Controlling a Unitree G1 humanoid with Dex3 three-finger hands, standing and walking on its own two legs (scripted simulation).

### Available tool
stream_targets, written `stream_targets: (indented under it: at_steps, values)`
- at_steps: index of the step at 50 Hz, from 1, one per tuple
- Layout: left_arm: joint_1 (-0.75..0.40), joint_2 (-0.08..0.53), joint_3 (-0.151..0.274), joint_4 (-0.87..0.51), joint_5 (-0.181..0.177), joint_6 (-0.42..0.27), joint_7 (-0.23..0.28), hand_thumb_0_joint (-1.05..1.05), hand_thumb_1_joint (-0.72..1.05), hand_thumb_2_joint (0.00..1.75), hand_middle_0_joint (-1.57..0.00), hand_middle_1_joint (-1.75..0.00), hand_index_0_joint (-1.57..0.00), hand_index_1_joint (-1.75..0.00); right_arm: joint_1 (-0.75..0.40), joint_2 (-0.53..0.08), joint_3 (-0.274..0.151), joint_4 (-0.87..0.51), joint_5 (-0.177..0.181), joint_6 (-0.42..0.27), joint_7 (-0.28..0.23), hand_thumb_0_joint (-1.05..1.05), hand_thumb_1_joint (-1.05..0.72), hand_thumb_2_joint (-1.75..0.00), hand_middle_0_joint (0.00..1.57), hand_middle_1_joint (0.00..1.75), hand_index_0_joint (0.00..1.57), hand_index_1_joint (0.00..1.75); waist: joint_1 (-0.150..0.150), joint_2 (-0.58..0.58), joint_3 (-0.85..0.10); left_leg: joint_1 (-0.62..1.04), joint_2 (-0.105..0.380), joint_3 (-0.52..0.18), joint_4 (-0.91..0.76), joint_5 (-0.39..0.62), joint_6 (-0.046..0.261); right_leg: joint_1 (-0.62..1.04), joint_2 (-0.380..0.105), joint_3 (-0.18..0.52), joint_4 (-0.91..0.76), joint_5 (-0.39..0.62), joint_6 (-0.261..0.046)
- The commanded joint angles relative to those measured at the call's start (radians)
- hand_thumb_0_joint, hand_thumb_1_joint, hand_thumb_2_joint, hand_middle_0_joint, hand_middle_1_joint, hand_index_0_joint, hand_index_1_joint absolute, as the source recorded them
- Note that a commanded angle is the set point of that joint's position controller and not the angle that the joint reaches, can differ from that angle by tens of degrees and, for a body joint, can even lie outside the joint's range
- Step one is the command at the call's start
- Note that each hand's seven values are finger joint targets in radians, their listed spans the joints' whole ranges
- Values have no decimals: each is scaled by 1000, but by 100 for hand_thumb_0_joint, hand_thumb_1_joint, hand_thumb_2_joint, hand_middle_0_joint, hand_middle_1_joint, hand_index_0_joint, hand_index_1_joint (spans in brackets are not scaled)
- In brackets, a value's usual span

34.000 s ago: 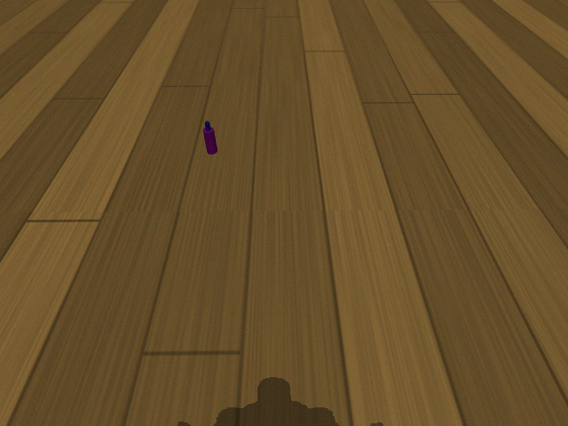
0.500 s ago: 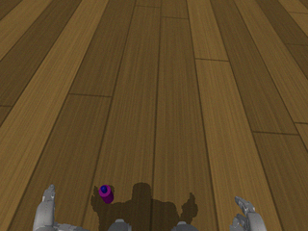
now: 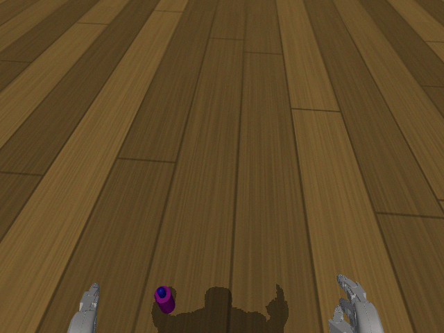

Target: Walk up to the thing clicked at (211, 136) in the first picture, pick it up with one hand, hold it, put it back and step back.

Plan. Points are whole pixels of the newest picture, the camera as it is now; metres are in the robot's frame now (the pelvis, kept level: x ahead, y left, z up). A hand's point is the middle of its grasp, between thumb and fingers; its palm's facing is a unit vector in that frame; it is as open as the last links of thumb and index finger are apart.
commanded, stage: home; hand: left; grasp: from the side
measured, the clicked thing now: (164, 298) +0.38 +0.21 -0.62
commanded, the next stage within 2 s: stand in 1.46 s
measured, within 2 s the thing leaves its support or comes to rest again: neither
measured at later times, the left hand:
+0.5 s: hand out of the picture +0.17 +0.17 -0.06, palm faces +0.09 -0.95 -0.28, open 17.5 cm
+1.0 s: hand out of the picture +0.17 +0.18 -0.06, palm faces +0.10 -0.96 -0.27, open 17.6 cm
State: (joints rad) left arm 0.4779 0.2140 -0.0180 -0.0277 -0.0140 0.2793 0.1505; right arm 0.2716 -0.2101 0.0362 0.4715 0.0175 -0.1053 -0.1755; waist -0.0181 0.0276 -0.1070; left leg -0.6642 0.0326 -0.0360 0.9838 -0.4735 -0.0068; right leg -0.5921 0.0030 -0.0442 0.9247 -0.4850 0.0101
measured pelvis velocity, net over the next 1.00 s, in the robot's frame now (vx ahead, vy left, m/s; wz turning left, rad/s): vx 0.00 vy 0.00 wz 0.00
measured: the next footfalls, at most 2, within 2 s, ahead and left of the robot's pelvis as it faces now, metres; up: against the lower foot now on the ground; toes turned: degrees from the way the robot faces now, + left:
none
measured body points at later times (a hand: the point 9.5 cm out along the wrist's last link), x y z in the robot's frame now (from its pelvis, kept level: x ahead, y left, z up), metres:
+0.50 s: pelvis +0.00 -0.01 +0.00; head +0.03 -0.01 +0.45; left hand +0.16 +0.22 -0.04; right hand +0.16 -0.25 -0.07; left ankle +0.01 +0.12 -0.68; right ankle -0.01 -0.13 -0.68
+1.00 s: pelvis +0.00 +0.00 +0.00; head +0.03 +0.00 +0.45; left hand +0.16 +0.23 -0.04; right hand +0.16 -0.24 -0.07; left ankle +0.01 +0.12 -0.68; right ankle -0.01 -0.13 -0.68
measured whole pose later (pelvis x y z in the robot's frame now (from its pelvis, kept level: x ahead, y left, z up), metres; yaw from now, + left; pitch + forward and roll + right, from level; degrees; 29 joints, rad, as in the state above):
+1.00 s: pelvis +0.00 +0.00 +0.00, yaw +0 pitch +8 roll -2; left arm 0.47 0.21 -0.01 0.00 -0.02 0.26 0.14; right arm 0.28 -0.21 0.03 0.51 0.01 -0.12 -0.18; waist -0.02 0.03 -0.10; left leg -0.63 0.03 -0.03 0.96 -0.46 -0.01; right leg -0.56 0.00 -0.04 0.90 -0.48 0.01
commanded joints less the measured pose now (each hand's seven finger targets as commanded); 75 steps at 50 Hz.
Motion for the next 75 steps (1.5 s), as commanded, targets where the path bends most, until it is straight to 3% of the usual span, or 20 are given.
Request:
stream_targets:
  at_steps: [1,4,11,12,13,14,15,18,27,28,31,35,45,56,57,64,70,75]
  values:
    - [-23,84,49,-180,13,-52,9,0,-57,5,-5,-5,-5,-5,-42,-120,-61,-140,-6,-57,-19,0,-90,-90,20,30,20,30,-18,35,-120,155,-14,14,-168,260,3,41,28,-19,-137,243,-20]
    - [-13,85,56,-148,11,-52,5,0,-56,5,-5,-5,-5,-5,-51,-119,-59,-138,-6,-58,-15,0,-90,-90,20,30,20,30,-11,1,-83,122,-20,20,-166,227,9,39,24,-17,-159,225,-14]
    - [-17,99,73,-157,9,-60,0,0,-57,5,-5,-5,-5,-5,-54,-117,-60,-142,-5,-57,-13,0,-90,-90,20,30,20,30,0,9,-110,127,-24,31,-156,263,10,62,19,-8,-160,267,-12]
    - [-18,89,58,-141,9,-59,-2,0,-57,4,-5,-5,-5,-5,-54,-121,-61,-142,-5,-57,-12,0,-90,-90,20,30,20,30,-9,-7,-86,124,-23,28,-164,239,11,48,20,-9,-162,245,-11]
    - [-16,102,73,-163,10,-61,-1,0,-57,5,-5,-5,-5,-5,-51,-117,-61,-141,-6,-58,-14,0,-90,-90,20,30,20,30,-4,7,-130,139,-24,34,-152,272,12,69,18,-5,-161,283,-10]
    - [-42,95,58,-162,8,-62,-3,0,-55,6,-5,-6,-5,-6,-53,-118,-59,-140,-6,-57,-13,0,-90,-90,20,30,20,30,-16,-6,-101,128,-27,36,-152,247,16,59,15,0,-171,269,-7]
    - [-22,94,70,-160,8,-62,-3,0,-55,6,-5,-6,-5,-6,-49,-118,-61,-139,-5,-59,-14,0,-90,-90,20,30,20,30,-10,-14,-125,138,-24,35,-149,270,16,68,16,-1,-163,290,-8]
    - [-30,98,67,-149,10,-63,-3,0,-57,5,-5,-5,-5,-5,-57,-118,-61,-133,-7,-62,-16,0,-90,-90,20,30,20,30,-10,-7,-96,127,-24,32,-163,214,15,52,18,-5,-171,226,-9]
    - [-22,86,57,-155,11,-69,-4,0,-59,3,-4,-5,-4,-5,-54,-117,-61,-126,-6,-65,-15,0,-90,-90,20,30,20,30,-7,7,-108,151,-21,33,-158,273,12,59,18,-5,-160,279,-12]
    - [-39,86,58,-145,10,-68,-5,0,-58,4,-5,-5,-5,-5,-51,-124,-66,-122,-5,-66,-14,0,-90,-90,20,30,20,30,-15,-6,-99,148,-20,31,-164,252,12,51,20,-7,-162,258,-12]
    - [-37,102,75,-161,9,-66,-1,0,-58,4,-5,-5,-5,-5,-50,-119,-62,-119,-7,-66,-14,0,-90,-90,20,30,20,30,-3,13,-100,143,-20,27,-170,248,11,59,20,-10,-162,249,-15]
    - [-32,86,60,-145,8,-66,-7,0,-57,4,-5,-5,-5,-5,-61,-118,-60,-124,-7,-67,-13,0,-90,-90,20,30,20,30,-9,-6,-80,134,-22,32,-175,206,13,48,17,-5,-176,213,-12]
    - [-22,94,68,-149,11,-67,-5,0,-59,3,-4,-5,-5,-5,-51,-117,-63,-119,-9,-68,-18,0,-90,-90,20,30,20,30,-4,-7,-114,150,-22,33,-158,286,13,75,17,-8,-163,295,-11]
    - [-34,91,62,-164,10,-68,-3,0,-59,3,-4,-5,-4,-5,-61,-114,-56,-129,-9,-70,-13,0,-90,-90,20,30,20,30,0,18,-92,150,-17,19,-190,245,8,59,23,-22,-164,236,-20]
    - [-33,85,60,-137,9,-65,-3,0,-57,4,-5,-5,-5,-5,-56,-119,-60,-118,-8,-69,-12,0,-90,-90,20,30,20,30,-4,8,-63,134,-18,20,-195,207,9,50,22,-20,-170,204,-19]
    - [-42,90,63,-158,12,-69,-3,0,-56,5,-5,-5,-5,-5,-49,-116,-61,-116,-11,-72,-14,0,-90,-90,20,30,20,30,-5,31,-112,165,-14,16,-193,250,5,64,23,-22,-157,234,-22]
    - [-46,85,59,-150,11,-73,-4,0,-55,6,-5,-6,-5,-5,-55,-119,-59,-119,-10,-75,-11,0,-90,-90,20,30,20,30,-3,22,-73,150,-14,18,-207,192,7,43,23,-22,-166,186,-22]
    - [-34,89,60,-158,12,-77,-2,0,-56,5,-5,-5,-5,-5,-59,-114,-56,-122,-10,-76,-12,0,-90,-90,20,30,20,30,4,23,-85,155,-12,11,-209,213,4,53,24,-27,-160,198,-23]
